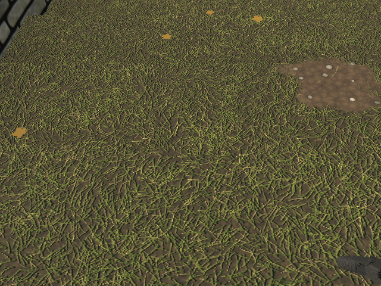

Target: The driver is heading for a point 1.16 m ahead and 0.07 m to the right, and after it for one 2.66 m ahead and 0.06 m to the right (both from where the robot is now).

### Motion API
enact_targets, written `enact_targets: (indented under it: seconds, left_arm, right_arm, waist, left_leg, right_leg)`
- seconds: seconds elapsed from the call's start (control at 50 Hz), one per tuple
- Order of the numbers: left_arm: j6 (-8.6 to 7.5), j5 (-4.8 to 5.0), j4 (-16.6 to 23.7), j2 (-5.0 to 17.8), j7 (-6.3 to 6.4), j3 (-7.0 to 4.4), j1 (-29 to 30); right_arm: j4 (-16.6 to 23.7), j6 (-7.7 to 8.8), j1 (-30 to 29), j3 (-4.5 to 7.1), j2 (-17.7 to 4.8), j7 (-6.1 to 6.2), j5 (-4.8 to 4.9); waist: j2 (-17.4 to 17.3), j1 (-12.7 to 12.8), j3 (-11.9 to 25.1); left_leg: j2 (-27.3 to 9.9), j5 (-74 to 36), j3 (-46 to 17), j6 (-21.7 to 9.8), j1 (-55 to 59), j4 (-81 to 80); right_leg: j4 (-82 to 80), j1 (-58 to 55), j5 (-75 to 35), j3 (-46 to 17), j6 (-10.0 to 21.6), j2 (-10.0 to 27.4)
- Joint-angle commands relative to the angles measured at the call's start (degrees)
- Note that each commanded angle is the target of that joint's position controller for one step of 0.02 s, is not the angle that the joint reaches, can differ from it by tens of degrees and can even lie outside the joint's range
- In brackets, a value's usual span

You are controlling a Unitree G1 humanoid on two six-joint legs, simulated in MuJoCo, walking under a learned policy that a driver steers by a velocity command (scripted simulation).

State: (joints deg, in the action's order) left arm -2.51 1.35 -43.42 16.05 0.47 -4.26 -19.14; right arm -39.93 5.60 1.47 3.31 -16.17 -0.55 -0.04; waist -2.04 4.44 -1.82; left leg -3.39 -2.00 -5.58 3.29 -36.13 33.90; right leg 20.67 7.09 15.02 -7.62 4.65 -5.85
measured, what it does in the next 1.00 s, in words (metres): walks ahead, turning right: left foot, then right foot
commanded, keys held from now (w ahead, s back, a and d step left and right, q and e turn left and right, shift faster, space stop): w+e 0.28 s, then w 0.72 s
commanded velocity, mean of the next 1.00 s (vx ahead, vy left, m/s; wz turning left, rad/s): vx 0.50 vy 0.00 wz -0.30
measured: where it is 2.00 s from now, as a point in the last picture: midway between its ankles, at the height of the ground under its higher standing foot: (272, 144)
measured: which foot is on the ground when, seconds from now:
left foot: up 0.00-0.10, down 0.12-0.62, up 0.64-1.00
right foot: down 0.00-0.14, up 0.16-0.60, down 0.62-1.00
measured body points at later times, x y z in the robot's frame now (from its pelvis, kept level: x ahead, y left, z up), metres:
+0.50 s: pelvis +0.27 +0.02 +0.00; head +0.30 +0.01 +0.45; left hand +0.54 +0.19 -0.08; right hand +0.20 -0.26 -0.13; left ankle +0.21 +0.15 -0.74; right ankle +0.38 -0.18 -0.70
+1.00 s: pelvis +0.52 -0.09 +0.00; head +0.54 -0.10 +0.45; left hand +0.62 +0.17 -0.12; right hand +0.64 -0.38 -0.10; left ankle +0.74 +0.01 -0.70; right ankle +0.42 -0.17 -0.74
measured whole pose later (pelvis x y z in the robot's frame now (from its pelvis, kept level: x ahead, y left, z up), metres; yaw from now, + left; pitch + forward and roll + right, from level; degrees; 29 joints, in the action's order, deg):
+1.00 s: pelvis +0.52 -0.09 +0.00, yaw -17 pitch +2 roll -2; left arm -3.8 0.6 -46.0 15.7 -0.3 -3.5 -21.7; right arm -45.3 3.7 4.1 1.9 -15.9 -1.7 0.6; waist -2.8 4.1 -0.8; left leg -6.1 -2.6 -1.9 1.0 -37.4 37.0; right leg 14.3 1.9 14.0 2.3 2.4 -3.2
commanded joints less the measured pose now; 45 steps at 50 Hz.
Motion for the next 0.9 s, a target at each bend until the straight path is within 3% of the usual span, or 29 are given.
enact_targets:
  seconds: [0.02, 0.08, 0.1, 0.12, 0.14, 0.16, 0.18, 0.2, 0.22, 0.24, 0.28, 0.36, 0.46, 0.54, 0.56, 0.58, 0.6, 0.62, 0.64, 0.66, 0.68, 0.7, 0.72, 0.74, 0.8, 0.86, 0.9]
  left_arm:
    - [-0.14, 0.35, 2.62, 9.42, 0.58, -2.57, -1.92]
    - [0.4, 0.07, 3.04, 9.38, 0.84, -2.72, -1.01]
    - [0.47, -0.05, 3.53, 8.15, 0.75, -2.29, -0.13]
    - [0.26, -0.57, 4.58, 5.24, 0.47, -1.17, 0.59]
    - [-0.17, -0.38, 5.99, 1.39, 0.59, -0.03, -5.25]
    - [-0.59, 1.02, 6.65, 3.8, 0.58, 0.12, -8.36]
    - [-0.35, 1.34, 5.74, 9.08, 0.59, -1.16, -4.4]
    - [0.02, 0.64, 6.57, 10.14, 0.54, -1.53, 0.63]
    - [0.2, -0.01, 7.25, 9.31, 0.43, -1.6, 2.94]
    - [0.43, -0.17, 7.62, 8.46, 0.15, -1.78, 3.67]
    - [1.08, 0.43, 7.9, 5.79, -0.35, -1.37, 2.72]
    - [0.97, -0.25, 9.24, 2.98, -0.5, -0.29, 5.97]
    - [-0.51, -0.43, 10.81, 1.59, -2.2, 0.93, 14.78]
    - [-0.73, -0.13, 12.96, 3.13, -2.85, 0.64, 19.15]
    - [-0.75, -0.27, 12.95, 3.98, -2.87, 0.27, 18.14]
    - [-0.76, -0.58, 12.05, 5.21, -2.75, -0.47, 14.28]
    - [-0.64, -0.81, 9.34, 7.48, -2.4, -1.85, 6.09]
    - [-0.29, -0.97, 7.14, 11.09, -1.66, -3.3, -3.34]
    - [-0.09, -1.51, 6.58, 17.58, -1.16, -4.28, -6.85]
    - [-0.26, -0.9, 6.76, 13.15, -1.4, -2.97, -7.59]
    - [-0.6, -0.93, 6.46, 10.64, -1.61, -1.9, -4.29]
    - [-0.79, -0.82, 6.55, 8.85, -1.63, -1.36, -1.09]
    - [-0.92, -1.1, 6.5, 7.16, -1.78, -0.85, 1.93]
    - [-1.27, -1.58, 6.82, 5.6, -1.85, -0.4, 4.0]
    - [-2.38, -1.41, 5.74, 6.05, -1.76, -0.72, 4.97]
    - [-2.63, -1.41, 3.91, 7.2, -1.15, -1.08, 3.14]
    - [-2.4, -1.28, 2.91, 7.81, -0.78, -1.21, 1.9]
  right_arm:
    - [5.15, 1.45, -5.91, 1.17, -5.12, -0.78, 0.57]
    - [4.42, 2.3, -1.93, 2.07, -6.96, -1.02, 0.71]
    - [3.05, 2.58, 3.12, 2.81, -8.06, -0.71, 0.43]
    - [2.16, 2.85, 10.63, 3.64, -10.43, -0.29, -0.65]
    - [1.23, 2.48, 18.12, 4.76, -15.3, 0.11, -1.68]
    - [-0.45, 1.79, 20.05, 4.63, -14.08, -0.52, -0.45]
    - [0.69, 1.43, 16.78, 3.24, -8.7, -0.37, 0.17]
    - [1.03, 0.85, 14.0, 2.52, -6.59, -0.09, -0.02]
    - [0.8, 0.52, 11.62, 1.99, -5.5, -0.04, -0.39]
    - [0.39, 0.5, 10.26, 1.57, -4.41, 0.07, -0.67]
    - [-0.44, 0.91, 9.85, 1.64, -4.48, 0.16, -0.56]
    - [-3.0, 1.44, 12.02, 2.36, -7.01, -0.13, -0.33]
    - [-5.33, 0.35, 14.37, 2.52, -9.14, -0.07, 1.07]
    - [-7.98, -0.92, 18.05, 2.94, -11.33, -0.05, 1.99]
    - [-8.38, -1.27, 17.89, 3.03, -11.86, 0.06, 2.19]
    - [-8.68, -1.63, 17.21, 3.0, -12.25, 0.21, 2.45]
    - [-8.95, -1.92, 17.18, 2.52, -11.38, 0.4, 2.46]
    - [-8.17, -1.75, 17.27, 1.42, -9.08, 0.66, 1.27]
    - [-5.85, -0.74, 22.35, -0.84, -2.71, 0.26, -0.11]
    - [-6.99, 0.44, 20.52, -0.13, -6.1, -0.07, 0.85]
    - [-5.21, 0.97, 16.09, 0.9, -9.18, -0.41, 2.61]
    - [-4.6, 1.19, 13.17, 0.64, -8.54, -0.32, 2.53]
    - [-4.47, 1.03, 11.85, 0.75, -7.98, -0.1, 1.46]
    - [-4.87, 0.36, 12.74, 0.97, -7.71, -0.12, 1.03]
    - [-5.65, -1.57, 14.45, 0.51, -5.02, -0.1, 0.8]
    - [-3.97, -2.02, 8.72, -0.01, -3.89, 0.05, 0.18]
    - [-3.19, -1.65, 5.06, -0.44, -3.05, -0.38, 0.27]
  waist:
    - [7.15, 0.01, 1.14]
    - [9.58, -2.72, 2.05]
    - [9.48, -5.48, 4.42]
    - [6.75, -9.16, 11.18]
    - [-5.98, -8.55, 20.13]
    - [-17.46, -7.5, 21.77]
    - [-8.99, -8.77, 13.38]
    - [-4.47, -8.97, 7.72]
    - [-2.48, -7.76, 3.95]
    - [-3.25, -6.52, 2.01]
    - [-4.83, -5.32, 1.38]
    - [-1.81, -5.4, 0.98]
    - [-1.08, -8.11, -0.76]
    - [-2.32, -8.39, -1.93]
    - [-2.98, -7.17, -1.15]
    - [-3.4, -4.25, 1.36]
    - [-2.71, -0.07, 6.24]
    - [-0.09, 3.9, 12.94]
    - [14.85, 0.92, 20.18]
    - [13.08, 2.6, 24.79]
    - [11.03, 2.11, 15.7]
    - [8.28, 0.59, 10.54]
    - [6.44, -1.19, 6.87]
    - [7.18, -3.22, 5.5]
    - [6.52, -5.72, 3.99]
    - [5.2, -4.68, 1.0]
    - [5.22, -3.47, -0.08]
  left_leg:
    - [3.09, -1.41, 1.36, -0.63, 7.18, -5.04]
    - [3.51, 5.22, 1.62, -2.98, 12.46, -7.47]
    - [3.56, 4.78, 2.54, -4.52, 19.92, -9.65]
    - [-2.73, 5.8, -2.6, -7.78, 33.27, -7.93]
    - [-15.84, 11.96, -22.67, -15.03, 53.99, -9.24]
    - [-22.16, 26.88, -41.72, -19.63, 58.22, -15.26]
    - [-19.68, 33.48, -35.25, -17.12, 51.53, -17.08]
    - [-16.97, 28.91, -25.55, -14.64, 44.07, -17.44]
    - [-14.38, 22.12, -19.07, -13.73, 37.27, -18.85]
    - [-12.42, 17.09, -14.2, -13.08, 33.02, -20.22]
    - [-10.95, 12.05, -7.87, -13.11, 29.14, -22.89]
    - [-11.29, 2.8, -1.57, -15.58, 29.63, -25.45]
    - [-9.25, -0.91, 5.99, -13.98, 30.55, -25.49]
    - [-12.43, -5.55, 5.51, -13.12, 36.8, -22.6]
    - [-12.75, -11.2, 5.92, -12.55, 37.96, -20.24]
    - [-11.98, -20.16, 7.44, -11.49, 38.01, -15.19]
    - [-9.6, -26.31, 10.04, -9.9, 35.43, -5.7]
    - [-7.14, -16.24, 11.77, -7.44, 25.06, 8.54]
    - [2.3, 19.33, 11.43, -3.27, 2.37, 31.31]
    - [3.41, 35.47, 1.64, -3.47, -3.66, 39.88]
    - [0.48, 32.73, 1.33, -4.1, -8.75, 42.13]
    - [-1.98, 27.95, 2.58, -4.51, -8.46, 39.6]
    - [-3.51, 24.34, 2.96, -4.32, -6.76, 35.78]
    - [-4.91, 21.54, 2.33, -4.16, -2.92, 33.24]
    - [-5.26, 17.56, 2.69, -2.64, 0.74, 28.57]
    - [-5.27, 8.62, 2.64, -1.54, -2.28, 18.6]
    - [-4.26, 1.92, 3.26, -1.69, -1.29, 10.85]
  right_leg:
    - [-2.87, 2.85, -9.13, -11.88, 7.33, 13.26]
    - [2.59, -0.09, -11.62, -16.0, 5.84, 14.24]
    - [7.12, 0.91, -14.85, -15.09, 4.42, 11.99]
    - [19.27, 5.76, -13.1, -11.88, 2.4, 8.9]
    - [38.88, 22.47, 4.98, -4.22, -1.8, 1.14]
    - [50.46, 35.72, 19.97, -2.53, -3.11, 2.01]
    - [54.9, 39.31, 15.14, -3.51, -3.64, 5.54]
    - [54.78, 38.84, 10.42, -1.11, -3.9, 7.53]
    - [52.35, 37.05, 7.16, -0.38, -4.07, 9.16]
    - [49.68, 35.08, 4.97, -0.37, -4.03, 10.77]
    - [47.04, 32.13, 3.12, 1.04, -4.19, 12.1]
    - [37.07, 33.54, -3.1, 1.06, -5.01, 12.01]
    - [19.2, 28.34, -14.64, 6.42, -4.36, 10.66]
    - [12.95, 26.99, -9.43, 8.09, -2.22, 9.18]
    - [11.51, 24.35, -7.48, 8.91, -1.23, 8.17]
    - [9.24, 17.7, -7.6, 10.44, 0.03, 6.44]
    - [7.05, 5.55, -9.98, 11.95, 1.71, 4.48]
    - [9.4, -10.95, -12.14, 5.08, 4.28, 10.12]
    - [5.53, -29.29, -4.26, -23.07, 13.62, 25.73]
    - [-1.14, -29.89, -1.13, -34.55, 15.55, 28.6]
    - [-1.74, -23.68, -2.41, -25.84, 13.08, 26.5]
    - [-2.22, -16.31, -6.03, -18.11, 11.29, 23.59]
    - [-3.91, -9.44, -9.94, -13.39, 10.31, 21.42]
    - [-5.8, -4.33, -13.2, -10.08, 9.61, 19.66]
    - [-10.44, 2.17, -16.06, -5.79, 10.82, 18.98]
    - [-12.49, 2.73, -16.81, -1.59, 10.29, 18.07]
    - [-12.87, 2.72, -16.0, 1.15, 8.89, 16.93]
